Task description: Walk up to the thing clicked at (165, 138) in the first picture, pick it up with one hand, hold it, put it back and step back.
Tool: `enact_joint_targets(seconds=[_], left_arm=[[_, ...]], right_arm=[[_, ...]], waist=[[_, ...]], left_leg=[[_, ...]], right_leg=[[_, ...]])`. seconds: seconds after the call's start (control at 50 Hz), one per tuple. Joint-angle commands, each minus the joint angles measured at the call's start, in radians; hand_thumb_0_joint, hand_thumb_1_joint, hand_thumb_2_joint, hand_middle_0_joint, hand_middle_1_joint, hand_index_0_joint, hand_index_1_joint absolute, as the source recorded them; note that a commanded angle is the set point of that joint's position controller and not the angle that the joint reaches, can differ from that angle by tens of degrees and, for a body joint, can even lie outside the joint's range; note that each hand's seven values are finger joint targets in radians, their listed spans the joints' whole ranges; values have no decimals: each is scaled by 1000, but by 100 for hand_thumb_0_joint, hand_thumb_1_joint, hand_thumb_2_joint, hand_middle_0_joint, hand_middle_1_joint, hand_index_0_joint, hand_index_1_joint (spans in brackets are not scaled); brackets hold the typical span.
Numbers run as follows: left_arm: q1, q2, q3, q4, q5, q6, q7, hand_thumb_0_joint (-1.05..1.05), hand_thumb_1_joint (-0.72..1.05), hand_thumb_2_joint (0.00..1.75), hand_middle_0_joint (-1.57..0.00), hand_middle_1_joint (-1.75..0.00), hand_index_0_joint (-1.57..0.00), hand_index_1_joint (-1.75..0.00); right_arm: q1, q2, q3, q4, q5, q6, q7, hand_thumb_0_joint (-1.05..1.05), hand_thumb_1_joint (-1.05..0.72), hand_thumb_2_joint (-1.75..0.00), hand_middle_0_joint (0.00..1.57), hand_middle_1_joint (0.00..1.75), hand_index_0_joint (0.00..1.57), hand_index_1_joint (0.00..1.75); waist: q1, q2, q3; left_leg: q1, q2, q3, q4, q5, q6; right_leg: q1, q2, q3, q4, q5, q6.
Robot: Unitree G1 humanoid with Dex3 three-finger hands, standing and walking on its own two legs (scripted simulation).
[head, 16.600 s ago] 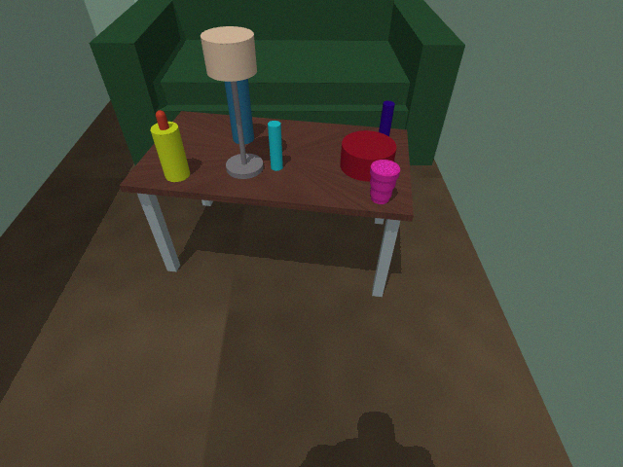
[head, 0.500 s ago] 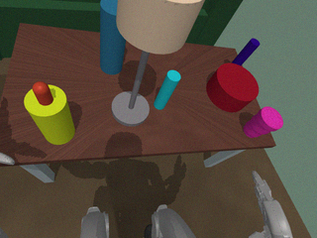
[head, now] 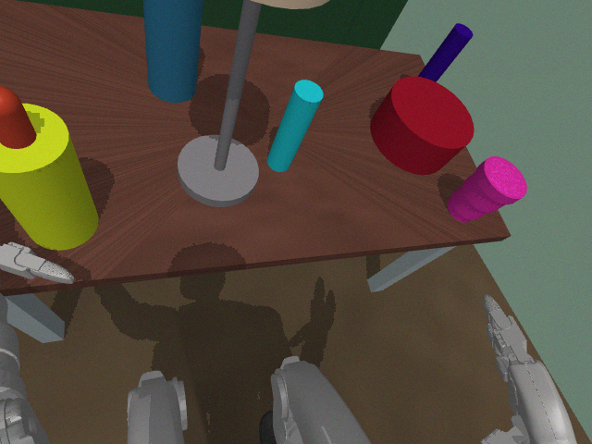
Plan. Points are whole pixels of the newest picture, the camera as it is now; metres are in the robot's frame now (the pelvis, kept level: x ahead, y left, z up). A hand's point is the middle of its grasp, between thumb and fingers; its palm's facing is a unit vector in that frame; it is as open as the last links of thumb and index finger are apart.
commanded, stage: close in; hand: left
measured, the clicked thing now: (37, 173) +0.48 +0.24 +0.02
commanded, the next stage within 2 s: rest palm in 0.20 s
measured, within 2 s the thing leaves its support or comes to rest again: leaves its support in 1.86 s
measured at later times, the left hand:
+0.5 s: hand (47, 216) +0.45 +0.23 -0.02, palm faces +0.26 -0.97 +0.00, open 17.5 cm
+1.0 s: hand (33, 201) +0.46 +0.25 -0.01, palm faces +0.29 -0.96 +0.01, open 14.7 cm
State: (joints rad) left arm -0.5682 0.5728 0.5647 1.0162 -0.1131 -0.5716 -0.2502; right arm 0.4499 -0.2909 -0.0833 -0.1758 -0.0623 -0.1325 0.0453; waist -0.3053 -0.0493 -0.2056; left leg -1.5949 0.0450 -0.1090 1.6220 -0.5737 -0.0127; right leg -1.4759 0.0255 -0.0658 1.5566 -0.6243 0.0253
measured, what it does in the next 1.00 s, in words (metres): stands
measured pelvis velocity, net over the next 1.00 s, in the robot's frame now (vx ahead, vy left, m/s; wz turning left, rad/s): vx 0.02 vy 0.00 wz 0.01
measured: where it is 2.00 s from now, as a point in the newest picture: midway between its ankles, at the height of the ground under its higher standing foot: outside the picture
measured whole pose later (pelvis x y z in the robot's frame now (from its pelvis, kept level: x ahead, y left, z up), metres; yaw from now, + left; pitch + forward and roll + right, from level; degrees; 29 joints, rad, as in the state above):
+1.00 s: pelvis +0.02 +0.00 +0.03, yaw +1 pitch +29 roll -5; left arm -0.51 0.45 0.53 0.99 -0.08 -0.62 -0.06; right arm 0.48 -0.29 -0.09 -0.29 -0.04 0.01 0.08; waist -0.28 -0.04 -0.19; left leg -1.45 0.05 -0.07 1.51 -0.58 -0.01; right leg -1.35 0.02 -0.03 1.46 -0.62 0.03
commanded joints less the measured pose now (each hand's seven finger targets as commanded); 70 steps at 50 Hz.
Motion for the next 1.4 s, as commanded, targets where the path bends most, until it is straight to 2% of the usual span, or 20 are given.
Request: enact_joint_targets(seconds=[0.0, 0.14, 0.22, 0.26, 0.3, 0.38, 0.42, 0.6, 0.68, 0.82, 0.86, 0.92, 0.96, 1.0, 1.06, 1.1, 1.14, 1.22, 1.3, 1.38], left_arm=[[-258, 201, 7, -205, -4, -49, 63, 0, -61, 0, -8, -8, -10, -6], [-186, 109, -7, -219, 16, -77, 135, 0, -61, 1, -6, -8, -9, -6], [-187, 38, -45, -255, 6, -98, 138, 0, -61, 3, -6, -8, -8, -6], [-201, 78, -36, -299, 17, -104, 149, 0, -61, 4, -6, -8, -8, -6], [-203, 26, -72, -303, 22, -104, 153, 0, -61, 5, -10, -7, -10, -7], [-139, 36, -50, -311, 28, -103, 186, 0, -61, 5, -10, -7, -11, -7], [-178, 58, -55, -395, 42, -112, 200, 0, -61, 4, -11, -6, -11, -7], [-194, 103, -20, -249, 14, -114, 190, 0, -61, 11, -39, -29, -41, -28], [-229, 59, -59, -247, 5, -111, 146, 0, -61, 15, -47, -34, -49, -33], [-195, 73, -43, -223, 11, -93, 169, 0, -61, 20, -57, -43, -58, -42], [-170, 85, -21, -206, 17, -101, 185, 0, -61, 26, -60, -48, -62, -47], [-199, 63, -37, -196, 26, -124, 189, 0, -57, 34, -66, -55, -68, -54], [-239, 104, -15, -242, 24, -141, 187, 0, -56, 39, -73, -62, -75, -61], [-252, 46, -64, -215, 22, -140, 168, 0, -51, 46, -81, -70, -82, -69], [-300, 66, -87, -262, 32, -131, 161, 0, -44, 55, -91, -80, -93, -80], [-290, 106, -60, -231, 34, -117, 165, 0, -41, 59, -96, -85, -98, -85], [-268, 39, -94, -194, 35, -105, 172, 0, -36, 64, -102, -91, -103, -90], [-258, 34, -99, -160, 38, -105, 172, 0, -26, 72, -109, -99, -111, -98], [-288, 42, -84, -127, 29, -122, 184, 0, -20, 93, -122, -118, -123, -118], [-294, 55, -76, -139, 34, -137, 192, 0, -1, 117, -124, -130, -124, -132]], right_arm=[[33, -181, -145, -168, 17, -14, -18, 0, 53, -5, 5, 5, 5, 5], [53, -185, -172, -257, 23, 6, -5, 0, 53, -5, 5, 5, 5, 5], [103, -159, -164, -242, 22, 23, 2, 0, 53, -5, 5, 5, 5, 5], [93, -170, -173, -262, 23, 31, 5, 0, 53, -5, 5, 5, 5, 5], [118, -153, -163, -233, 17, 43, 8, 0, 52, -6, 5, 5, 5, 5], [77, -153, -171, -180, 16, 60, 14, 0, 52, -6, 5, 5, 5, 5], [82, -144, -161, -201, 11, 68, 18, 0, 51, -6, 5, 5, 5, 5], [54, -161, -147, -258, 27, 93, 3, 0, 51, -5, 5, 5, 5, 5], [91, -165, -146, -303, 28, 90, 4, 0, 51, -5, 5, 5, 5, 5], [83, -163, -138, -274, 32, 99, 9, 0, 50, -5, 5, 5, 5, 5], [74, -168, -145, -264, 30, 103, 12, 0, 50, -5, 5, 5, 5, 5], [67, -159, -140, -290, 24, 100, 14, 0, 50, -5, 5, 5, 5, 5], [79, -162, -141, -279, 18, 98, 14, 0, 50, -5, 5, 5, 5, 5], [74, -161, -136, -297, 19, 91, 15, 0, 49, -5, 5, 5, 5, 5], [79, -175, -153, -270, 14, 95, 9, 0, 49, -5, 5, 5, 5, 5], [75, -197, -177, -247, 18, 104, 4, 0, 49, -5, 5, 5, 5, 5], [88, -167, -145, -238, 13, 105, 10, 0, 49, -5, 5, 5, 5, 5], [61, -171, -135, -275, 14, 100, 11, 0, 50, -5, 5, 5, 5, 5], [51, -164, -116, -288, 14, 94, 13, 0, 50, -5, 5, 5, 5, 5], [83, -183, -148, -298, 14, 92, 16, 0, 51, -6, 5, 5, 5, 5]], waist=[[65, 387, -392], [50, 236, -479], [44, 251, -505], [65, 299, -530], [57, 323, -507], [94, 336, -460], [92, 358, -484], [56, 203, -429], [37, 227, -500], [66, 269, -430], [80, 280, -409], [50, 265, -419], [52, 291, -438], [38, 293, -458], [33, 345, -493], [40, 344, -466], [30, 336, -440], [30, 284, -436], [24, 257, -424], [6, 266, -452]], left_leg=[[566, -15, 11, -273, 81, 9], [563, -15, 19, -254, 231, 28], [596, -16, 21, -248, 298, 24], [646, -14, 20, -260, 331, 14], [674, -10, 15, -266, 352, 8], [646, -15, 27, -276, 312, 11], [662, -14, 35, -282, 287, 11], [496, -20, 42, -259, 201, 34], [586, -19, 39, -269, 250, 29], [615, -21, 36, -310, 242, 18], [632, -16, 26, -321, 264, 10], [625, -14, 29, -300, 291, 18], [635, -15, 31, -295, 308, 19], [665, -11, 23, -303, 302, 16], [707, -9, 24, -317, 268, 10], [705, -7, 20, -329, 244, 6], [689, -7, 21, -324, 249, 9], [666, -10, 24, -307, 290, 13], [622, -12, 23, -298, 277, 18], [633, -14, 28, -296, 270, 21]], right_leg=[[113, 20, 0, -206, 109, -58], [220, 31, -9, -207, 246, -54], [240, 29, -3, -199, 299, -55], [233, 28, -2, -189, 303, -60], [205, 28, -7, -190, 298, -61], [208, 24, 2, -200, 276, -60], [227, 24, 9, -212, 263, -59], [314, 13, 64, -264, 247, -39], [326, 15, 53, -268, 290, -41], [284, 21, 23, -266, 254, -52], [259, 25, 6, -245, 252, -57], [266, 27, 12, -243, 279, -56], [276, 25, 17, -241, 295, -55], [267, 24, 13, -244, 289, -55], [260, 22, 18, -258, 266, -56], [235, 23, 13, -257, 242, -57], [227, 23, 9, -261, 243, -57], [250, 25, 7, -260, 281, -54], [261, 26, 9, -257, 287, -51], [283, 25, 18, -268, 291, -48]])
